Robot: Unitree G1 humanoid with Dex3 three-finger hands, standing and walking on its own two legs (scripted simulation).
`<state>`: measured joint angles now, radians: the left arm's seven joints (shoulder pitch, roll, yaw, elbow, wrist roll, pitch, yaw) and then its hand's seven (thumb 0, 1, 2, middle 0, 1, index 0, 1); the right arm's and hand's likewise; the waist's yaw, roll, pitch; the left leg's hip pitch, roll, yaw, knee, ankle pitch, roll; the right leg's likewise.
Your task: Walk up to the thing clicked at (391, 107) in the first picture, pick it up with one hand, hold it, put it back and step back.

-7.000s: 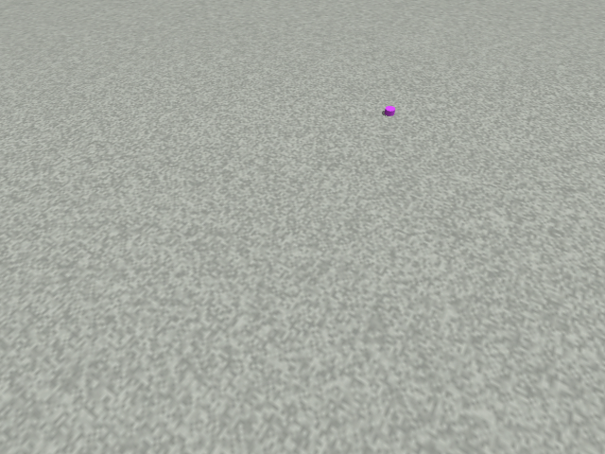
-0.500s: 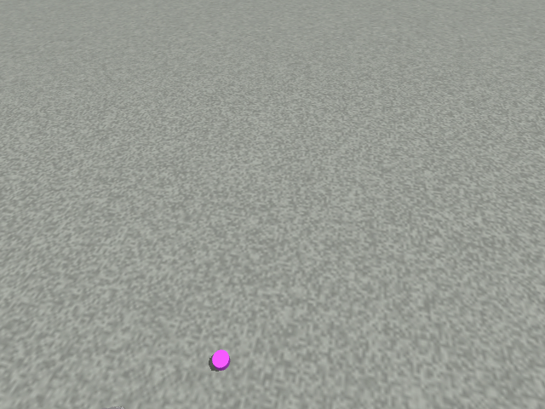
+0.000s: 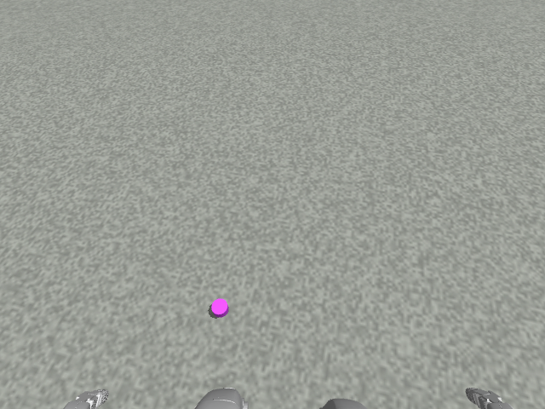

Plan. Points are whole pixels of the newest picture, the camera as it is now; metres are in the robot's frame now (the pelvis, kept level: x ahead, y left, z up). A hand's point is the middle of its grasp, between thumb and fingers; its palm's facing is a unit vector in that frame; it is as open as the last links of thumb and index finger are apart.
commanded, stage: walk up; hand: left
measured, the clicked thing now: (220, 307) +0.49 +0.26 -0.74
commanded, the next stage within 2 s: none
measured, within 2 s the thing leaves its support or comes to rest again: neither
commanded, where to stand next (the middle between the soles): +0.11 +0.01 m, yaw +1 degrees
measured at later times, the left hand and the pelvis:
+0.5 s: hand out of the picture +0.06 +0.31 -0.15, palm faces +0.09 -0.91 -0.40, open 7.4 cm; pelvis +0.05 +0.03 +0.00, yaw +5 degrees
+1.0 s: hand out of the picture +0.06 +0.29 -0.13, palm faces +0.06 -0.90 -0.42, open 7.4 cm; pelvis +0.01 +0.01 +0.00, yaw +5 degrees
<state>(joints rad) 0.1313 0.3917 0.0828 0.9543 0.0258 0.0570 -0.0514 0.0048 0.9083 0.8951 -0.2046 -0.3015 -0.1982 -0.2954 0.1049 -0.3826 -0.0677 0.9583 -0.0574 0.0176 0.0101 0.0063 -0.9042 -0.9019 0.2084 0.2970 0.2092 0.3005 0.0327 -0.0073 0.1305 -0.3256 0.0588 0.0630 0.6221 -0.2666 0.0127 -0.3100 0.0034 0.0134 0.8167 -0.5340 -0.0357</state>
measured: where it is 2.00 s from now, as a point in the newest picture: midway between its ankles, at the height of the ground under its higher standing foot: outside the picture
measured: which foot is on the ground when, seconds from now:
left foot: down 0.00-0.02, up 0.04-0.40, down 0.42-0.76, up 0.78-1.00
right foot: up 0.00-0.00, down 0.02-0.44, up 0.46-0.72, down 0.74-1.00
